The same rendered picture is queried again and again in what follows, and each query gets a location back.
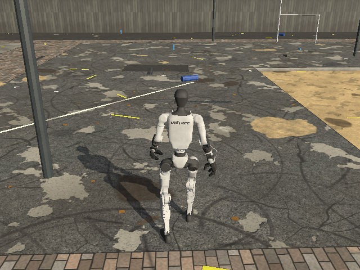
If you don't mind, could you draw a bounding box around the robot left upper arm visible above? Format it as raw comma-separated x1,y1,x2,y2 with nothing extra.
154,112,169,143

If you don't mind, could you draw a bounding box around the robot left forearm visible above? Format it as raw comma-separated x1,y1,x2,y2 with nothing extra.
150,134,159,152

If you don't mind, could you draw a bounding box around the right robot thigh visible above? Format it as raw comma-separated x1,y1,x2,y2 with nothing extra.
186,156,199,190

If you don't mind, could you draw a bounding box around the robot right upper arm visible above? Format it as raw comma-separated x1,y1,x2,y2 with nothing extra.
192,114,207,146

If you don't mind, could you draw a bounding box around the robot right hand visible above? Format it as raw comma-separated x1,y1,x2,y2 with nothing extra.
204,162,217,177

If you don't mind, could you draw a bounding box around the robot left hand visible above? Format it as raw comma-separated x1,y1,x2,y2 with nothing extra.
150,150,163,160

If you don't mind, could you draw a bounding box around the robot right forearm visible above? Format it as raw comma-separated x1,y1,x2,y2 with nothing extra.
202,137,215,164

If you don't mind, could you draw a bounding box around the right robot foot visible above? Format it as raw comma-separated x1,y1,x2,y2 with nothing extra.
186,209,194,222

